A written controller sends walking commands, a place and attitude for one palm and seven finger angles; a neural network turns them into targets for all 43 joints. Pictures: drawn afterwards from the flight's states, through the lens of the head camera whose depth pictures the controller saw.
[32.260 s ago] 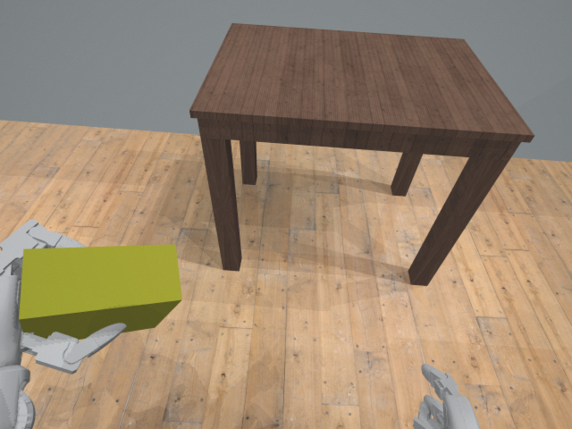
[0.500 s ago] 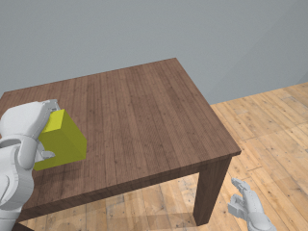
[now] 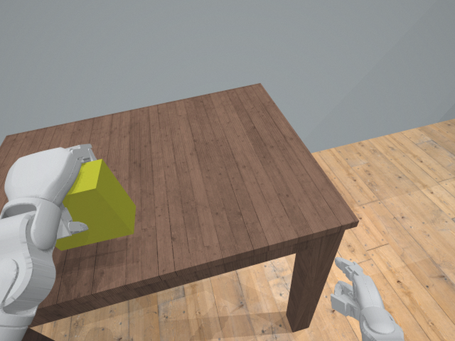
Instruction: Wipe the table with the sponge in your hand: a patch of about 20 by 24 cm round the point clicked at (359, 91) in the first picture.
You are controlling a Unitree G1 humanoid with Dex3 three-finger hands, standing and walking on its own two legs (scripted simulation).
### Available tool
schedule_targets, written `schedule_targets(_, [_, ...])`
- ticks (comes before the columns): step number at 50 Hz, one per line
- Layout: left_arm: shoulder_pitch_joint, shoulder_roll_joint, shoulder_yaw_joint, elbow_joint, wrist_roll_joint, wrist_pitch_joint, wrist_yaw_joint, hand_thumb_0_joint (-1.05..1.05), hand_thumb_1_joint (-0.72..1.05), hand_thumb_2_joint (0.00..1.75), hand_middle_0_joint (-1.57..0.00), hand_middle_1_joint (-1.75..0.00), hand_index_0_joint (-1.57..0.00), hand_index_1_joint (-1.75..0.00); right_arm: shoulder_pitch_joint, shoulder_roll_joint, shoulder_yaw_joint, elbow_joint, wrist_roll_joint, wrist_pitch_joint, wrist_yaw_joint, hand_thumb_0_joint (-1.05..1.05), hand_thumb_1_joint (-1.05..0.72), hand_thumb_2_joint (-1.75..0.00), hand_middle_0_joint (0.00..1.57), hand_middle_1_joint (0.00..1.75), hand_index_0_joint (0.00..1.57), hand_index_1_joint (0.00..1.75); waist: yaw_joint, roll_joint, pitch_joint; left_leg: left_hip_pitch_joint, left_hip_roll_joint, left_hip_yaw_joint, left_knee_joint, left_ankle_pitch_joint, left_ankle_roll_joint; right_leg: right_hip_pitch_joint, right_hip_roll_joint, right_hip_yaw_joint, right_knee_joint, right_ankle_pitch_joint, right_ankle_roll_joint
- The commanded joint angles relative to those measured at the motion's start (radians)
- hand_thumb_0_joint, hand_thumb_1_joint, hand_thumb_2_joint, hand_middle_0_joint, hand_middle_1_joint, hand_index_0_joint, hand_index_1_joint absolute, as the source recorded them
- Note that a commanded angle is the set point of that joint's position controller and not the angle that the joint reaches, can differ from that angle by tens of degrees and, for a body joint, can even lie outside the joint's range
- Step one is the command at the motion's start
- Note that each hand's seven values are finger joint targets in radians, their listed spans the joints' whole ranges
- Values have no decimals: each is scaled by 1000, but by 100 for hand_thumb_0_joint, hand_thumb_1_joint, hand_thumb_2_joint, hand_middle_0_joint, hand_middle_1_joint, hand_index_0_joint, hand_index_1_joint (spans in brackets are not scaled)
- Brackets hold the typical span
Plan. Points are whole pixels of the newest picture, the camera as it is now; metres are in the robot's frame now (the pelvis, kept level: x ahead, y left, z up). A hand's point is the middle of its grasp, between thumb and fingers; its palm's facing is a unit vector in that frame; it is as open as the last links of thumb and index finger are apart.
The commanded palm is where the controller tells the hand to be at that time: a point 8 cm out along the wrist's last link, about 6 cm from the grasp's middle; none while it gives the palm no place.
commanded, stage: bring the sponge back beside the body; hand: left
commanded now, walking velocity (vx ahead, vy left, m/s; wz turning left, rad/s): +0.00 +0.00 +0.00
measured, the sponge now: (87, 214) +0.25 +0.29 +0.12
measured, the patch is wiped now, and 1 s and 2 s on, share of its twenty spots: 1.00 1.00 1.00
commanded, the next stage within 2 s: step back with the hand held close in 1.42 s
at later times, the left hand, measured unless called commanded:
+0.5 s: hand (69, 216) +0.22 +0.28 +0.16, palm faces +0.12 -0.06 -0.99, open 10.3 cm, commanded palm +0.18 +0.28 +0.23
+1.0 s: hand (72, 238) +0.20 +0.27 +0.14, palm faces +0.12 -0.09 -0.99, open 10.3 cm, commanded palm +0.16 +0.27 +0.21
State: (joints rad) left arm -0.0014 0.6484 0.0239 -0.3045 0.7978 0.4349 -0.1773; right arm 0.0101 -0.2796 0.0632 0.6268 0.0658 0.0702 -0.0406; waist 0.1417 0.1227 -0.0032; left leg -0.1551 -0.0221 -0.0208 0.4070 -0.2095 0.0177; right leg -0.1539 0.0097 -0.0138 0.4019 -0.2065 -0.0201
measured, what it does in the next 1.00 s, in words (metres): stands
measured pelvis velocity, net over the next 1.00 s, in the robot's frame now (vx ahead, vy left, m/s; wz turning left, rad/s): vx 0.00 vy -0.01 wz -0.02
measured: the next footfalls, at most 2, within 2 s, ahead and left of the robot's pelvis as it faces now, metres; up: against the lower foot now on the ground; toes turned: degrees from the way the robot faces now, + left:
none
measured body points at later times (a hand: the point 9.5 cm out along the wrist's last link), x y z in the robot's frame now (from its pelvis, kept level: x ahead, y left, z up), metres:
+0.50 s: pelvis +0.00 -0.01 +0.00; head -0.02 -0.06 +0.45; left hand +0.21 +0.28 +0.21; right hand +0.26 -0.20 -0.07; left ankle +0.01 +0.11 -0.74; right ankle +0.01 -0.11 -0.74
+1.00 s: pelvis +0.00 -0.01 +0.00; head -0.03 -0.06 +0.44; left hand +0.18 +0.27 +0.19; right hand +0.25 -0.21 -0.08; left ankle +0.01 +0.11 -0.74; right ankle +0.01 -0.11 -0.74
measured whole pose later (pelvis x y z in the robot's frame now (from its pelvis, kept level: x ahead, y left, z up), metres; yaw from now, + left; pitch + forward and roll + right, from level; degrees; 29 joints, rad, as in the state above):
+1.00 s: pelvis +0.00 -0.01 +0.00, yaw -1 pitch -4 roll +0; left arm 0.27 0.59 0.03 -0.44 0.80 0.41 -0.06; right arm 0.04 -0.27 0.04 0.63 0.05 0.05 -0.04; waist 0.15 0.12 0.00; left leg -0.13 0.00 -0.01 0.44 -0.23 0.00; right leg -0.13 0.03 0.00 0.43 -0.22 -0.03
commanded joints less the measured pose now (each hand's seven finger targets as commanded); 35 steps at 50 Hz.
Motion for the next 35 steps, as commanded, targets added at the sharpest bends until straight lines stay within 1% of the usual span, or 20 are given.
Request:
schedule_targets(1, [-247,279,206,-201,39,-9,76,0,10,130,-120,-160,-120,-160,-205,-91,-39,-177,-7,-43,-2,0,-90,-90,20,30,20,30,5,-40,-210,29,-2,-56,-42,215,20,97,5,66,-44,154,-54])
schedule_targets(2, [-247,289,225,-234,41,-5,84,0,10,130,-120,-160,-120,-160,-252,-87,-33,-187,-1,-54,-1,0,-90,-90,20,30,20,30,12,-11,-219,36,-2,-67,-42,213,20,95,21,105,-44,141,-68])
schedule_targets(3, [-222,270,208,-217,39,-2,89,0,10,130,-120,-160,-120,-160,-216,-89,-36,-184,-8,-54,-2,0,-90,-90,20,30,20,30,16,-25,-227,31,-3,-56,-37,228,20,114,9,69,-33,158,-63])
schedule_targets(7, [-198,251,198,-259,31,6,94,0,10,130,-120,-160,-120,-160,-256,-85,-34,-187,1,-58,1,0,-90,-90,20,30,20,30,7,-4,-203,40,-2,-67,-40,217,19,91,21,106,-44,150,-67])
schedule_targets(8, [-181,234,179,-230,30,8,93,0,10,130,-120,-160,-120,-160,-217,-89,-37,-180,-6,-56,-2,0,-90,-90,20,30,20,30,6,-34,-195,32,-2,-53,-34,218,21,92,11,67,-41,152,-58])
schedule_targets(10, [-165,239,180,-235,34,3,92,0,10,130,-120,-160,-120,-160,-211,-94,-42,-178,-8,-53,-4,0,-90,-90,20,30,20,30,5,-42,-197,36,-2,-58,-37,217,23,93,10,67,-44,156,-55])
schedule_targets(12, [-156,256,202,-257,36,5,93,0,10,130,-120,-160,-120,-160,-251,-87,-36,-186,-2,-63,-6,0,-90,-90,20,30,20,30,6,-41,-192,38,-3,-66,-36,198,25,82,21,107,-47,132,-62])
schedule_targets(13, [-161,232,172,-238,39,6,92,0,10,130,-120,-160,-120,-160,-220,-90,-36,-181,-8,-60,-9,0,-90,-90,20,30,20,30,3,-40,-193,33,-2,-53,-33,196,24,85,11,71,-43,126,-56])
schedule_targets(16, [-162,252,186,-234,46,-6,99,0,10,130,-120,-160,-120,-160,-208,-91,-42,-173,-8,-55,-9,0,-90,-90,20,30,20,30,1,-31,-185,35,-4,-59,-38,192,23,84,7,80,-51,125,-53])
schedule_targets(17, [-162,259,201,-279,49,-7,101,0,10,130,-120,-160,-120,-160,-257,-86,-35,-186,-4,-66,-8,0,-90,-90,20,30,20,30,8,-8,-206,45,-5,-67,-34,193,24,91,21,120,-48,124,-67])
schedule_targets(18, [-143,248,191,-257,50,-8,103,0,10,130,-120,-160,-120,-160,-217,-87,-38,-182,-13,-65,-9,0,-90,-90,20,30,20,30,12,-33,-206,35,-6,-54,-25,210,25,101,11,80,-38,143,-60])
schedule_targets(21, [-97,242,197,-284,39,-20,108,0,10,130,-120,-160,-120,-160,-209,-85,-45,-180,-12,-58,-3,0,-90,-90,20,30,20,30,9,-17,-200,46,-5,-55,-28,220,24,97,6,82,-44,159,-53])
schedule_targets(22, [-99,247,210,-316,43,-19,109,0,10,130,-120,-160,-120,-160,-255,-82,-38,-190,-7,-69,-2,0,-90,-90,20,30,20,30,11,0,-196,48,-4,-64,-28,209,23,89,23,119,-46,141,-66])
schedule_targets(23, [-67,224,193,-277,39,-15,112,0,10,130,-120,-160,-120,-160,-215,-82,-41,-184,-17,-65,-4,0,-90,-90,20,30,20,30,14,-35,-195,37,-4,-49,-22,214,25,97,11,82,-39,148,-58])
schedule_targets(27, [-85,227,194,-285,41,-6,118,0,10,130,-120,-160,-120,-160,-259,-84,-38,-189,-6,-63,-5,0,-90,-90,20,30,20,30,7,-17,-148,30,-2,-59,-36,156,22,58,23,122,-62,74,-62])
schedule_targets(28, [-75,204,171,-246,38,-2,119,0,10,130,-120,-160,-120,-160,-224,-85,-40,-182,-13,-62,-9,0,-90,-90,20,30,20,30,6,-33,-145,22,-2,-46,-30,159,24,62,12,89,-56,79,-56])
schedule_targets(30, [-52,217,179,-224,39,-2,118,0,10,130,-120,-160,-120,-160,-215,-92,-45,-177,-14,-58,-11,0,-90,-90,20,30,20,30,5,-63,-139,21,-4,-48,-30,153,25,61,11,93,-63,80,-50])
schedule_targets(32, [-59,231,197,-293,45,-7,120,0,10,130,-120,-160,-120,-160,-260,-86,-41,-191,-9,-70,-10,0,-90,-90,20,30,20,30,10,-36,-173,37,-6,-58,-25,155,26,69,19,134,-58,74,-60])
schedule_targets(33, [-50,215,177,-271,45,-7,120,0,10,130,-120,-160,-120,-160,-224,-87,-41,-188,-15,-69,-12,0,-90,-90,20,30,20,30,9,-36,-174,26,-6,-46,-22,164,26,79,10,95,-49,86,-54])
schedule_targets(35, [-20,211,178,-263,41,-16,120,0,10,130,-120,-160,-120,-160,-213,-90,-47,-180,-17,-68,-12,0,-90,-90,20,30,20,30,4,-42,-150,31,-5,-45,-20,156,26,61,10,94,-61,80,-48])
